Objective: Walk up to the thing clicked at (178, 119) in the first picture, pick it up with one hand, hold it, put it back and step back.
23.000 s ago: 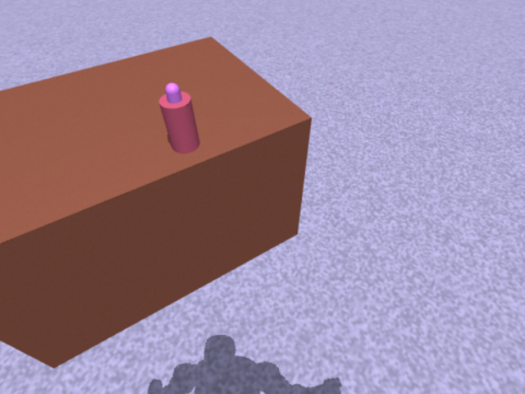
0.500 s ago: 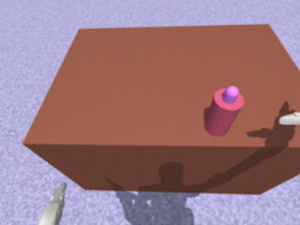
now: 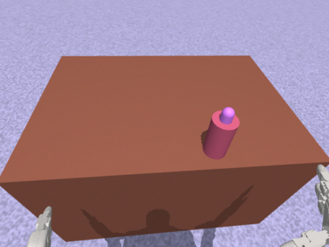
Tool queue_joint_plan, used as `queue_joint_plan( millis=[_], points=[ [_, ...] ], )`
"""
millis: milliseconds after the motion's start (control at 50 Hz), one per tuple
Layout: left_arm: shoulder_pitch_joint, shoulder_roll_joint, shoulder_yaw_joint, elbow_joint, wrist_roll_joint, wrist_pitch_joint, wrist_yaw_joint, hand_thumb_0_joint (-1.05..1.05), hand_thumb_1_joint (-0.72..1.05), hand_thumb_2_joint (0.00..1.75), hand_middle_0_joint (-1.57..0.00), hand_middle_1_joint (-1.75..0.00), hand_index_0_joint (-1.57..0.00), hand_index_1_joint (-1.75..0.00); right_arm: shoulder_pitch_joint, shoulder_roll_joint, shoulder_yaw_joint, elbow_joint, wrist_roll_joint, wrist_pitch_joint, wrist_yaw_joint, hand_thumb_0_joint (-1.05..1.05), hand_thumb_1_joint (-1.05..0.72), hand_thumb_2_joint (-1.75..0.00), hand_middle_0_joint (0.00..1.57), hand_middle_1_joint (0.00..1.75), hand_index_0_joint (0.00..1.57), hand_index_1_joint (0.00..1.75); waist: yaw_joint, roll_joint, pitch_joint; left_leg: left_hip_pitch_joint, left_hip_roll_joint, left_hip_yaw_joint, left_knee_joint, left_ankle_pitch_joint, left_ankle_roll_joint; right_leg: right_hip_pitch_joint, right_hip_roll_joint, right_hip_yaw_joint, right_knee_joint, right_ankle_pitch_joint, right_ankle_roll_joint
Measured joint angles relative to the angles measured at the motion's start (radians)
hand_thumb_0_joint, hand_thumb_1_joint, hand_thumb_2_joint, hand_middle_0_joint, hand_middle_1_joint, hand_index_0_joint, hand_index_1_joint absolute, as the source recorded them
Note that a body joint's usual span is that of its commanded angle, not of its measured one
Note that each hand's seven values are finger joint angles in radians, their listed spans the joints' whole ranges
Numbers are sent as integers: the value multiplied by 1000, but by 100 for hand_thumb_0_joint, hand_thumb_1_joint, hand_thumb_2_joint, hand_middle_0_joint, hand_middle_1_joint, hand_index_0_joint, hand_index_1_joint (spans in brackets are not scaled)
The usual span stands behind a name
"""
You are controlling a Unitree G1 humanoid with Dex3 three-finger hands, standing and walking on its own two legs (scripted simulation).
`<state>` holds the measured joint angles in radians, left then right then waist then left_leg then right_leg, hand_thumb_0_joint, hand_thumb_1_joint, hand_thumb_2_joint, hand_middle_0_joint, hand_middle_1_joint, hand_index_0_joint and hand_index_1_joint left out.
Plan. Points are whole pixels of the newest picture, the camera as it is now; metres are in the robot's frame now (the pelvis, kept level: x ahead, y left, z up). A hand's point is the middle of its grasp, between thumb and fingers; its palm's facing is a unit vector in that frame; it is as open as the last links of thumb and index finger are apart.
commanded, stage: sink last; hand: right
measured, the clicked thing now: (221, 131) +0.45 -0.18 +0.01
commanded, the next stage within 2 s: home in 0.42 s
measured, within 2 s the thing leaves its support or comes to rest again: neither
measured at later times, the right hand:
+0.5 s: hand (308, 239) +0.14 -0.25 +0.07, palm faces +0.36 +0.86 -0.36, open 17.5 cm
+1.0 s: hand out of the picture +0.13 -0.19 -0.07, palm faces +0.13 +0.97 -0.21, open 17.4 cm
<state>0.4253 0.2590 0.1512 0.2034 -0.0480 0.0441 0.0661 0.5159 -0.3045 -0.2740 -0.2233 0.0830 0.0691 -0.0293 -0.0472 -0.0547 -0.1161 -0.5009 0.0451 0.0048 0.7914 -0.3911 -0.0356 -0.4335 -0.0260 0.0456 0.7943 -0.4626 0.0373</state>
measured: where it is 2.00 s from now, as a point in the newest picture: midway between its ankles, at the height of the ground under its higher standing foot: outside the picture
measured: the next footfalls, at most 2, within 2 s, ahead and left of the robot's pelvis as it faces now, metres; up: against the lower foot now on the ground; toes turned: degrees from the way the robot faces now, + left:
none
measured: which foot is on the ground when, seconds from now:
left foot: down 0.00-1.00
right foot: down 0.00-1.00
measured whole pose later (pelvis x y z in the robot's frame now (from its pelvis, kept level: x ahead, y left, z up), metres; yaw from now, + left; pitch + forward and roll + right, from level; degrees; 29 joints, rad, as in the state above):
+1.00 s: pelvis -0.03 -0.01 -0.02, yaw +0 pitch +8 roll +0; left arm 0.44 0.21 0.02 0.17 -0.02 -0.05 0.09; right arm 0.49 -0.18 -0.04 0.06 0.02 0.02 -0.05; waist -0.01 0.00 -0.08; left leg -0.65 0.05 -0.01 0.92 -0.40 -0.05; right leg -0.60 -0.02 0.04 0.95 -0.49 0.03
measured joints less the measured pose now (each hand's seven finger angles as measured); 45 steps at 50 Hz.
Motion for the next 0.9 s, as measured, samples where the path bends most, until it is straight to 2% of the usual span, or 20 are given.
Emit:
queue_joint_plan(
  millis=[60, 120, 160, 240, 320, 360, 520, 620, 660, 720, 800, 840, 900],
  points=[
    [13, 8, 14, -4, 0, -17, -1, -1, -51, 6, -6, -5, -5, -5, 60, 42, 40, -45, 0, -2, 11, -1, 54, -6, 6, 6, 6, 5, -7, 10, -7, -13, 2, -1, 26, -6, 3, -9, 2, 0, 16, -1, 3],
    [17, -2, 2, 2, 4, -31, 0, -1, -51, 5, -5, -6, -5, -5, 71, 67, 77, -64, -3, -2, 16, -1, 54, -6, 6, 6, 6, 5, -9, 25, -1, -32, 3, 2, 52, -8, 8, -26, 4, 5, 36, 2, 8],
    [16, -17, -12, 11, 7, -36, 2, -1, -50, 5, -5, -6, -6, -5, 58, 61, 85, -74, -3, -4, 15, -1, 54, -6, 6, 6, 6, 5, -10, 32, 8, -47, 2, 5, 67, -7, 12, -41, 3, 9, 50, 5, 12],
    [25, -37, -24, 6, 14, -51, 7, -1, -50, 5, -6, -6, -6, -5, 34, 26, 46, -77, -2, -26, 8, -1, 55, -6, 7, 6, 7, 6, -3, 32, 19, -71, -2, 10, 88, -1, 18, -68, 0, 16, 73, 9, 16],
    [45, -28, -2, -7, 17, -59, 12, -1, -50, 5, -6, -6, -6, -5, 31, -2, -19, -61, -3, -38, -4, -1, 56, -6, 6, 6, 7, 6, 3, 16, 22, -85, -3, 6, 99, 5, 17, -81, 0, 13, 88, 12, 16],
    [58, -19, 2, -17, 16, -66, 18, -1, -51, 5, -6, -6, -6, -5, 33, -5, -37, -65, -5, -51, -13, -1, 56, -6, 6, 6, 7, 6, 0, 12, 22, -89, -2, 2, 103, 7, 16, -85, 1, 10, 93, 12, 15],
    [55, -33, -26, -58, 13, -87, 13, -1, -51, 7, -5, -6, -5, -6, 0, 32, -11, -40, -11, -118, -10, -1, 55, -6, 6, 6, 6, 6, -6, 29, 26, -96, 4, -7, 105, 17, 7, -93, 8, 2, 101, 18, 7],
    [77, -36, -17, -84, 7, -108, 10, -1, -47, 12, -7, -8, -7, -8, -16, 11, -44, 37, -11, -141, -10, -1, 54, -7, 6, 6, 7, 6, 0, 51, 22, -86, 3, -4, 93, 19, 5, -89, 7, 5, 99, 16, 6],
    [83, -37, -28, -73, 4, -113, 10, -1, -41, 18, -9, -11, -8, -10, -10, 8, -48, 63, -11, -143, -14, -1, 54, -7, 6, 6, 7, 6, 0, 58, 26, -87, 2, -4, 91, 20, 4, -91, 6, 4, 102, 13, 5],
    [58, -54, -77, -35, 9, -120, 10, -1, -27, 30, -10, -14, -10, -13, -8, 30, -11, 98, -17, -140, -18, -1, 54, -7, 6, 6, 6, 5, 4, 62, 44, -104, 0, -7, 96, 20, 2, -111, 4, 2, 116, 8, 3],
    [0, -102, -158, 10, 25, -121, -5, 0, -2, 46, -12, -18, -12, -17, -22, 87, 89, 149, -32, -123, -11, -1, 53, -7, 6, 6, 6, 5, 12, 51, 62, -140, 0, -9, 106, 22, -3, -151, 5, 1, 137, 2, -1],
    [-11, -116, -173, 5, 32, -115, -12, 0, 12, 53, -14, -19, -14, -19, -18, 107, 137, 170, -38, -112, -5, -1, 52, -8, 6, 6, 6, 5, 18, 44, 63, -150, 2, -11, 110, 19, -7, -162, 7, -1, 144, -2, -5],
    [-7, -105, -157, -13, 35, -109, -9, 0, 32, 62, -16, -22, -16, -22, -11, 121, 191, 211, -48, -85, -4, -1, 52, -7, 6, 6, 6, 5, 27, 40, 57, -150, 5, -14, 115, 11, -11, -162, 10, -4, 147, -10, -9]
  ],
)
